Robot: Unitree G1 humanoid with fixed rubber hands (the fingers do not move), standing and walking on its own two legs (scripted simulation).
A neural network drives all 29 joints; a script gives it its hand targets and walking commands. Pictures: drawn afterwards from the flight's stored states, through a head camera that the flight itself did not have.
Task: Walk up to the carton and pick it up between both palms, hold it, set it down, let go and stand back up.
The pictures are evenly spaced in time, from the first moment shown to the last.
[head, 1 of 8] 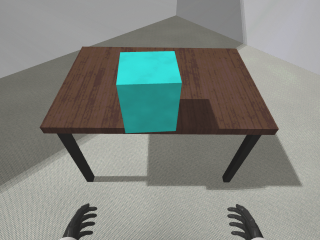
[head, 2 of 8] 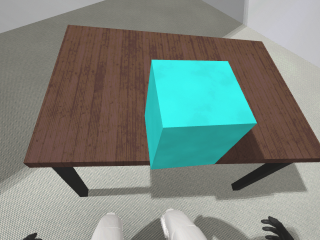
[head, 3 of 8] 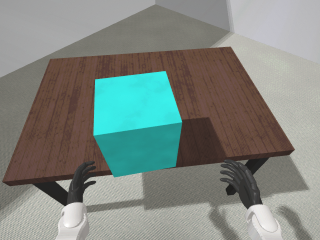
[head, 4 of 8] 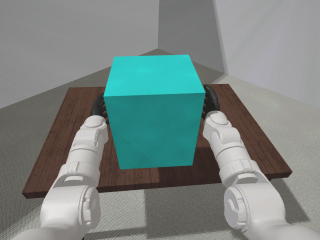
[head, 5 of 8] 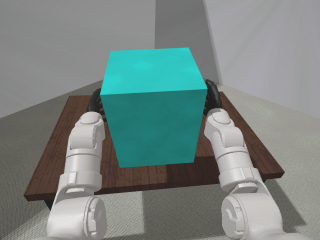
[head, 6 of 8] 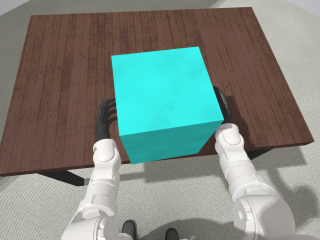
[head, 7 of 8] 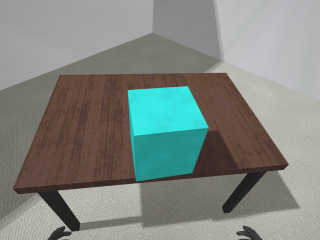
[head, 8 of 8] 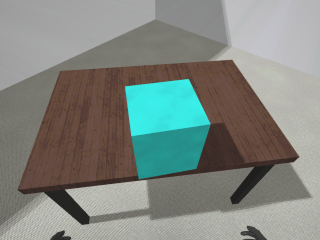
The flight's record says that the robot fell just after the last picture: no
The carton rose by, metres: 0.23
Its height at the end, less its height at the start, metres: +0.00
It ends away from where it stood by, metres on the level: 0.04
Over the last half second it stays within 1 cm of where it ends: yes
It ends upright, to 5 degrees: yes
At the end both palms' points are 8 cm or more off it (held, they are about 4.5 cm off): yes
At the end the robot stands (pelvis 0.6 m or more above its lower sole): yes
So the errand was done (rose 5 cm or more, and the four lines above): yes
